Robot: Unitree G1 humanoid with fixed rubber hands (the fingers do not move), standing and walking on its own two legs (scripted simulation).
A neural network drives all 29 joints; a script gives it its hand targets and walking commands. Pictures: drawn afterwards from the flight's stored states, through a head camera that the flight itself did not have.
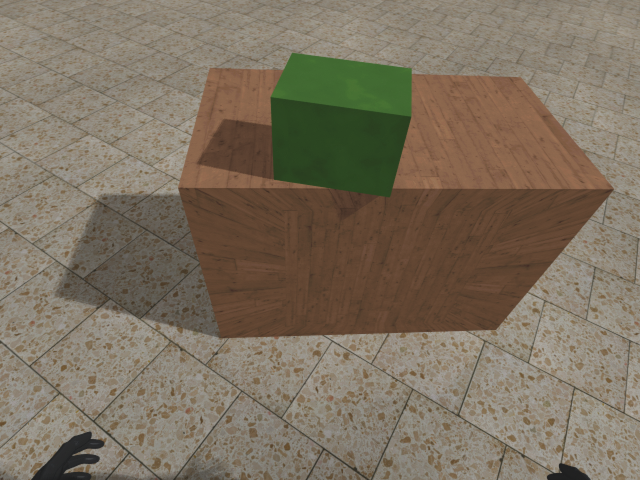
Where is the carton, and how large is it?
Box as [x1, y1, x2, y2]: [271, 53, 411, 196]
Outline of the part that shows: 292,53 271,95 274,179 389,196 410,119 411,68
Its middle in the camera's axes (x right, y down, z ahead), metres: +0.04 -0.25 +0.82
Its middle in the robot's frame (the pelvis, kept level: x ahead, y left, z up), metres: +0.79 -0.06 +0.02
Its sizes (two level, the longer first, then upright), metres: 0.252 0.188 0.191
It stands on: a pedestal, 0.67 m high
